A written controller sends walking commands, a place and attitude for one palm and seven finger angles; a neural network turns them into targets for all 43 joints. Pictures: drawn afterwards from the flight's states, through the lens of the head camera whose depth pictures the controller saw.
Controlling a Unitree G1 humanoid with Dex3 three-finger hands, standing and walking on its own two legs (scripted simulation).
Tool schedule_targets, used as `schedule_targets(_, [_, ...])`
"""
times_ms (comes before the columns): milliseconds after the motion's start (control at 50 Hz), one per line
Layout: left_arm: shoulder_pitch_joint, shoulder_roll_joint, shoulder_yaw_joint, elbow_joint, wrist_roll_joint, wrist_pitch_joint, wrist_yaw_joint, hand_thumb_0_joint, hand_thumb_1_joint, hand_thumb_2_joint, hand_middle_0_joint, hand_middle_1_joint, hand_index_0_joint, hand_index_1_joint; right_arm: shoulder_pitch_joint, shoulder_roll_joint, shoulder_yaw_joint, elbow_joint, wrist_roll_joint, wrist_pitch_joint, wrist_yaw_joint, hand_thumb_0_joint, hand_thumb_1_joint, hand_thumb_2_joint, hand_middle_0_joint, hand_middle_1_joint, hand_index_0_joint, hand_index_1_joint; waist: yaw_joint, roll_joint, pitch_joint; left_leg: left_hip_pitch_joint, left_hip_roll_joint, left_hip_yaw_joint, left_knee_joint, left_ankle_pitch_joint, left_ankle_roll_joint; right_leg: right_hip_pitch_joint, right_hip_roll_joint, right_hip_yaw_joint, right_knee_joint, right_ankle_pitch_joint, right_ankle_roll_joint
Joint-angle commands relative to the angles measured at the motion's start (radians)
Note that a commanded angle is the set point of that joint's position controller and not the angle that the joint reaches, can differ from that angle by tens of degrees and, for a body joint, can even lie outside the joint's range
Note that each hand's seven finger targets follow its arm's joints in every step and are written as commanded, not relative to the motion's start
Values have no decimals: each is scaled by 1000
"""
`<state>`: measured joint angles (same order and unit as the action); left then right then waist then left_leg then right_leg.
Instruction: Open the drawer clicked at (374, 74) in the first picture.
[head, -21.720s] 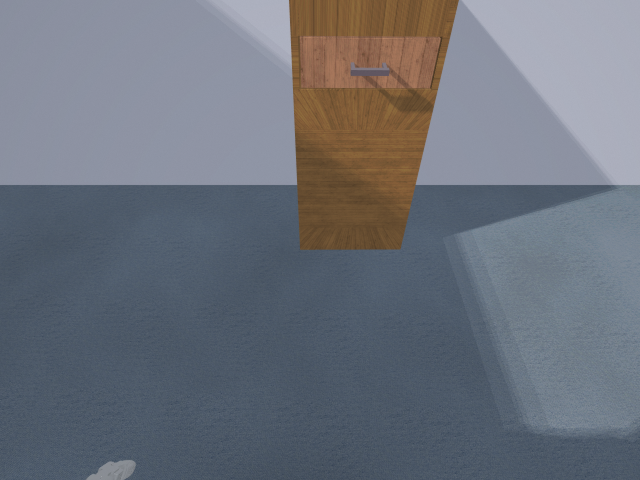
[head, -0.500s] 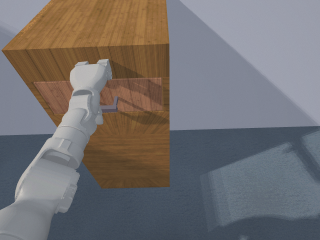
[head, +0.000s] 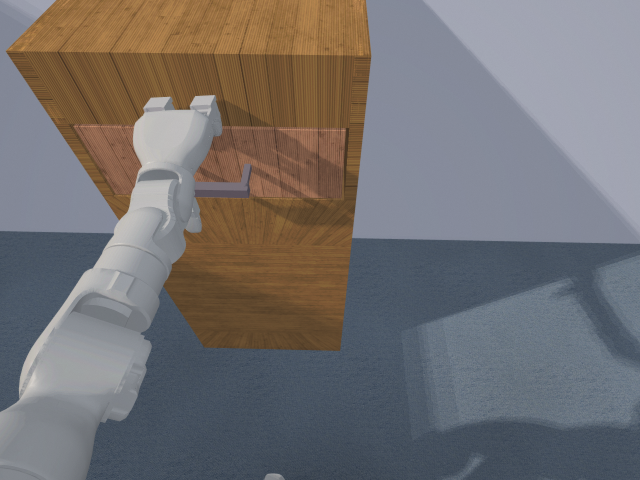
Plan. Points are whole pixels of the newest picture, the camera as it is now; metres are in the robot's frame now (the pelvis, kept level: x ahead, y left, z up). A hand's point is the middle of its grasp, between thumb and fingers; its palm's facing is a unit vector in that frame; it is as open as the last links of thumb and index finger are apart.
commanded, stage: move the hooked fingers above the handle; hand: left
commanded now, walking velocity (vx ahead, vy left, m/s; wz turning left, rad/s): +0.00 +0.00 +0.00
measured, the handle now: (215, 180) +0.53 +0.16 +0.05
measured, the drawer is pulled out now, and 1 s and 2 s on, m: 0.00 0.00 0.00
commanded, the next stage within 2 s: lower the fingers behind the handle in 0.74 s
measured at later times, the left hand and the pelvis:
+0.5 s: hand (206, 168) +0.49 +0.15 +0.11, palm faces +0.18 +0.00 -0.98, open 13.7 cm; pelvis +0.00 +0.00 +0.00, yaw -1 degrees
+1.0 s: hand (213, 191) +0.47 +0.14 +0.09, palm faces +0.09 -0.04 -1.00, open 13.8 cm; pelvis +0.00 -0.02 +0.00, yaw +0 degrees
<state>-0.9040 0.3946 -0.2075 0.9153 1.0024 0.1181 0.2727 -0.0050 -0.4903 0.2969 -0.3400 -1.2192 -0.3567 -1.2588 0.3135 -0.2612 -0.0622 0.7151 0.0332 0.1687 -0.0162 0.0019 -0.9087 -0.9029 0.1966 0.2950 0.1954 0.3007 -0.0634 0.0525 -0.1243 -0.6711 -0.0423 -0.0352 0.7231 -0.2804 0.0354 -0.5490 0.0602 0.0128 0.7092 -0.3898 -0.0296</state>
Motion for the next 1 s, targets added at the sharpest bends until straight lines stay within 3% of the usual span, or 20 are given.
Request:
schedule_targets(0, [-451, 59, -20, -88, 4, 90, -93, 0, -500, 300, -300, -1200, -300, -1200, 46, -141, -39, -101, -7, 9, -6, 0, -900, -900, 200, 300, 200, 300, -66, -57, -386, 448, 25, 18, -61, 295, 13, 2, 10, -30, -128, 279, -7])
schedule_targets(80, [-351, 33, -36, -23, -31, 56, -202, 0, -500, 300, -300, -1200, -300, -1200, 17, -142, -19, -120, -4, 22, -29, 0, -900, -900, 200, 300, 200, 300, -69, -181, -212, 339, 15, 32, -98, 195, 31, 40, -9, -16, -169, 277, 4])
schedule_targets(140, [-331, 58, -19, -77, -33, -36, -245, 0, -500, 300, -300, -1200, -300, -1200, 4, -135, -11, -143, -5, 14, -42, 0, -900, -900, 200, 300, 200, 300, -55, -150, -168, 323, 13, 29, -108, 154, 30, 20, -15, -11, -163, 225, -2])
schedule_targets(200, [-408, 158, 74, -276, -17, -177, -203, 0, -500, 300, -300, -1200, -300, -1200, 11, -117, -20, -169, -12, -2, -45, 0, -900, -900, 200, 300, 200, 300, -20, -20, -286, 397, 17, 24, -87, 200, 24, 17, -11, 0, -129, 219, -16])
schedule_targets(260, [-471, 264, 181, -394, 4, -246, -82, 0, -500, 300, -300, -1200, -300, -1200, 22, -102, -26, -177, -19, -19, -42, 0, -900, -900, 200, 300, 200, 300, 7, 31, -377, 421, 19, 5, -56, 258, 12, 7, 0, -9, -88, 221, -24])
schedule_targets(320, [-470, 364, 288, -364, 39, -191, 68, 0, -500, 300, -300, -1200, -300, -1200, 16, -100, -24, -160, -21, -28, -40, 0, -900, -900, 200, 300, 200, 300, 23, 7, -409, 372, 19, 3, -51, 255, 5, 13, 10, -18, -67, 213, -24])
schedule_targets(360, [-464, 350, 281, -315, 55, -107, 135, 0, -500, 300, -300, -1200, -300, -1200, 3, -101, -22, -145, -25, -28, -33, 0, -900, -900, 200, 300, 200, 300, 25, 2, -444, 366, 17, 16, -48, 285, 3, 36, 12, -26, -63, 239, -24])
schedule_targets(400, [-441, 292, 216, -204, 68, 4, 149, 0, -500, 300, -300, -1200, -300, -1200, -4, -112, -23, -123, -20, -20, -25, 0, -900, -900, 200, 300, 200, 300, 6, 5, -417, 359, 22, 36, -60, 254, 0, 22, 13, -31, -77, 223, -17])
schedule_targets(460, [-432, 142, 67, -82, 36, 140, 51, 0, -500, 300, -300, -1200, -300, -1200, 7, -126, -31, -113, -3, -4, -15, 0, -900, -900, 200, 300, 200, 300, -33, -43, -422, 389, 21, 56, -66, 278, 9, 66, 9, -20, -117, 294, -6])
schedule_targets(500, [-428, 215, 110, -87, 6, 162, -23, 0, -500, 300, -300, -1200, -300, -1200, 4, -137, -25, -114, 6, 22, -26, 0, -900, -900, 200, 300, 200, 300, -25, -113, -408, 373, 19, 62, -78, 279, 20, 131, -2, -6, -138, 350, 6])
schedule_targets(540, [-410, 193, 79, -35, -17, 179, -90, 0, -500, 300, -300, -1200, -300, -1200, -23, -136, -9, -123, 11, 40, -45, 0, -900, -900, 200, 300, 200, 300, -36, -182, -325, 318, 5, 68, -102, 223, 30, 163, -16, 1, -166, 368, 18])
schedule_targets(600, [-310, 233, 95, 19, -4, 124, -183, 0, -500, 300, -300, -1200, -300, -1200, -34, -142, 6, -135, 14, 43, -69, 0, -900, -900, 200, 300, 200, 300, -25, -207, -197, 258, 1, 73, -125, 165, 34, 160, -30, 15, -188, 351, 20])
schedule_targets(700, [-210, 135, 17, -87, 9, -48, -266, 0, -500, 300, -300, -1200, -300, -1200, -28, -128, 3, -181, 9, 27, -67, 0, -900, -900, 200, 300, 200, 300, -18, -124, -143, 280, 6, 76, -117, 140, 29, 104, -33, 26, -187, 283, 6])
schedule_targets(740, [-231, 137, 36, -197, -15, -120, -260, 0, -500, 300, -300, -1200, -300, -1200, -25, -121, -5, -202, 8, 16, -63, 0, -900, -900, 200, 300, 200, 300, -13, -74, -176, 308, 7, 71, -106, 143, 29, 93, -32, 32, -180, 263, -1])
schedule_targets(760, [-261, 150, 52, -244, -27, -160, -250, 0, -500, 300, -300, -1200, -300, -1200, -16, -117, -10, -204, 5, 12, -62, 0, -900, -900, 200, 300, 200, 300, -19, -97, -206, 315, 6, 64, -98, 151, 31, 110, -32, 32, -174, 267, -1])
schedule_targets(800, [-358, 223, 117, -378, -33, -230, -192, 0, -500, 300, -300, -1200, -300, -1200, -14, -109, -21, -208, 3, -2, -64, 0, -900, -900, 200, 300, 200, 300, -9, -26, -292, 341, 3, 53, -82, 164, 30, 109, -27, 44, -150, 270, -4])
schedule_targets(840, [-457, 280, 165, -451, -20, -269, -107, 0, -500, 300, -300, -1200, -300, -1200, 4, -104, -28, -187, -2, -20, -63, 0, -900, -900, 200, 300, 200, 300, -21, 14, -344, 367, 2, 38, -59, 185, 29, 75, -19, 37, -128, 265, -8])
schedule_targets(880, [-489, 288, 176, -470, 0, -266, -16, 0, -500, 300, -300, -1200, -300, -1200, 18, -103, -36, -162, -5, -36, -57, 0, -900, -900, 200, 300, 200, 300, -31, 26, -399, 373, 2, 26, -31, 207, 25, 43, -11, 31, -102, 266, -8])
schedule_targets(900, [-452, 240, 153, -423, 3, -240, 22, 0, -500, 300, -300, -1200, -300, -1200, 23, -100, -38, -147, -8, -42, -51, 0, -900, -900, 200, 300, 200, 300, -38, 13, -396, 382, 1, 28, -25, 212, 24, 23, -7, 18, -98, 261, -8])
schedule_targets(980, [-391, 131, 90, -226, 9, -78, 83, 0, -500, 300, -300, -1200, -300, -1200, 38, -112, -42, -98, -7, -38, -16, 0, -900, -900, 200, 300, 200, 300, -51, -15, -380, 359, 5, 42, -19, 239, 15, -12, 3, -6, -94, 288, -6])
